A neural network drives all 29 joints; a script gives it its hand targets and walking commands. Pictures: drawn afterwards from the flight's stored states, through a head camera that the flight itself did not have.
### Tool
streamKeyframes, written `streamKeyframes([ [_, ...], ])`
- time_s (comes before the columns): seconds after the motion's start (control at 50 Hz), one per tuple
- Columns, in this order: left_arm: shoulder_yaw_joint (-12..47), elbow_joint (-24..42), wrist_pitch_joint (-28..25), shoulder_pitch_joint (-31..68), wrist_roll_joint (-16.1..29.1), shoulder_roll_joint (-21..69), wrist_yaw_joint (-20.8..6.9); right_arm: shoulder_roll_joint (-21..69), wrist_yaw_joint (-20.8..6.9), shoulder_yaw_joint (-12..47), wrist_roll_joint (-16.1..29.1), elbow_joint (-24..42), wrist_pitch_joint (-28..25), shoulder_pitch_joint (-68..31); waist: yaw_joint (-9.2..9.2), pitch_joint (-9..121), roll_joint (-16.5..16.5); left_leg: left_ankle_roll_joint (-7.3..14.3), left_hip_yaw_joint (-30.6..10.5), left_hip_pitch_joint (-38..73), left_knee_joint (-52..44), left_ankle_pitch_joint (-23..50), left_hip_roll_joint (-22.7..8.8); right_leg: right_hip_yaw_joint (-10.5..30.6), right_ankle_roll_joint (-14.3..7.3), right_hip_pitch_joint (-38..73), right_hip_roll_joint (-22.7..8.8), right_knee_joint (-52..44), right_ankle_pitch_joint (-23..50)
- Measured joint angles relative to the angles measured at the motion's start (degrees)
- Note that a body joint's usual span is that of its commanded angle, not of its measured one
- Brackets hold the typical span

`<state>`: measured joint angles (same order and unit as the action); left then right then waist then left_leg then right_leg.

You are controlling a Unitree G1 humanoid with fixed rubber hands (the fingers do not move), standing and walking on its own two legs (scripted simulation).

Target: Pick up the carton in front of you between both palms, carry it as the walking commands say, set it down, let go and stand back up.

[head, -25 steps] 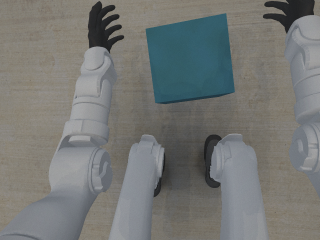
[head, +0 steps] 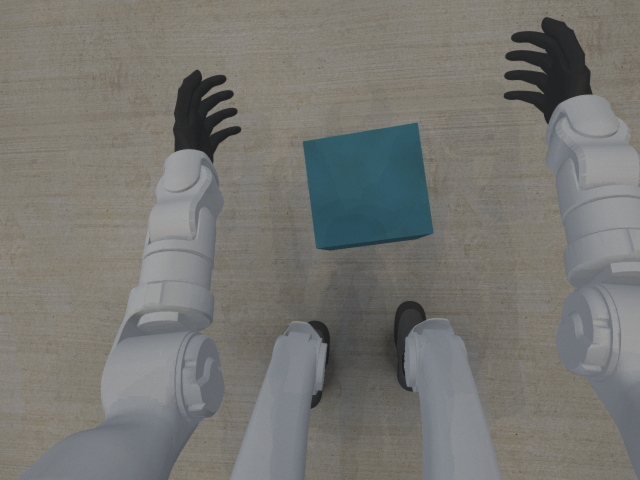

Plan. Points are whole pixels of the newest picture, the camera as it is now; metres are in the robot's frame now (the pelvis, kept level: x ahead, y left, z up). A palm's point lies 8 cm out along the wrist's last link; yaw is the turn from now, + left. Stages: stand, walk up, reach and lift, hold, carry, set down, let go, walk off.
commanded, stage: let go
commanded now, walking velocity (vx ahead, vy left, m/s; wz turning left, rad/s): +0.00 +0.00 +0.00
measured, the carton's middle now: (366, 196) +0.48 -0.01 -0.49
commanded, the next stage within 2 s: stand in 1.30 s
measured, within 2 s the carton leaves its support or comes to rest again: neither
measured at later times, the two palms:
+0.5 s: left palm (92, 245) +0.36 +0.22 +0.02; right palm out of the picture +0.37 -0.23 +0.01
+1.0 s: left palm out of the picture +0.26 +0.24 +0.09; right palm out of the picture +0.24 -0.23 +0.09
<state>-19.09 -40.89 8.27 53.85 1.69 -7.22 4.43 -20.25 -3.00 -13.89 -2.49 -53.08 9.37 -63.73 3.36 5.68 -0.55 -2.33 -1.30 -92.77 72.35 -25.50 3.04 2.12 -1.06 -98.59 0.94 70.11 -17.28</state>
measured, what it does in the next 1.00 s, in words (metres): rises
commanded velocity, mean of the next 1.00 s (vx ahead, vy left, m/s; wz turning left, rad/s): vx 0.00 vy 0.00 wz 0.00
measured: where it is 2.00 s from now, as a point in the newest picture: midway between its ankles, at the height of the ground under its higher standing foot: (360, 370)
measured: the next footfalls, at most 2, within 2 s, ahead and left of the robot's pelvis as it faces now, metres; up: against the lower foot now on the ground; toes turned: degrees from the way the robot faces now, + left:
none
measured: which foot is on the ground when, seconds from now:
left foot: down 0.00-1.00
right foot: down 0.00-1.00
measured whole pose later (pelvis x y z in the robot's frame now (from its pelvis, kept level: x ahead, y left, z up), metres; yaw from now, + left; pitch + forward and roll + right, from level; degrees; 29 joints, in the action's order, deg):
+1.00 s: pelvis +0.09 +0.02 +0.16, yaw -2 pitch -1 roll -1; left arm -2.1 -25.0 4.6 -12.4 -0.5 -12.0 -4.2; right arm -12.8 -3.7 -2.7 -0.2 -24.3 5.1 13.9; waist 0.2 -4.0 1.3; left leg 0.4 -3.6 -5.9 25.3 -18.0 0.7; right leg 0.9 0.0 -10.8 1.4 23.8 -11.7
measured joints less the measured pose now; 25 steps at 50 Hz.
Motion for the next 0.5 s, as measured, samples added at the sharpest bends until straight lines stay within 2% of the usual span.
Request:
streamKeyframes([
  [0.1,0.45,0.26,-0.84,-3.73,-2.71,0.21,-1.85,2.42,0.92,-1.19,-3.06,1.89,-0.50,4.20,-0.36,0.69,0.25,0.15,-0.38,4.84,-5.81,1.74,-0.32,-0.21,0.00,5.13,0.11,-5.96,1.59],
  [0.22,4.03,4.16,-1.78,-15.79,-5.54,-0.48,-5.10,6.90,3.54,-0.70,-4.68,10.20,-1.08,18.53,-1.00,0.47,0.76,0.56,-0.91,14.31,-12.78,2.86,-0.96,-0.58,0.07,14.98,0.46,-13.32,2.66],
  [0.34,7.49,7.44,-3.22,-28.27,-4.36,-2.15,-7.55,8.35,3.77,1.99,-2.46,17.00,-2.80,33.43,-1.11,-0.96,1.58,1.17,-0.97,26.74,-19.79,3.60,-1.22,-0.46,0.35,27.47,0.48,-20.12,3.09],
  [0.5,11.08,8.22,-6.78,-41.51,-2.12,-2.88,-8.79,8.50,2.73,4.92,-0.63,18.89,-6.60,47.37,-1.16,-1.06,2.25,1.88,-1.02,42.28,-27.72,4.23,-1.28,-0.29,0.76,42.91,0.26,-27.43,3.14],
])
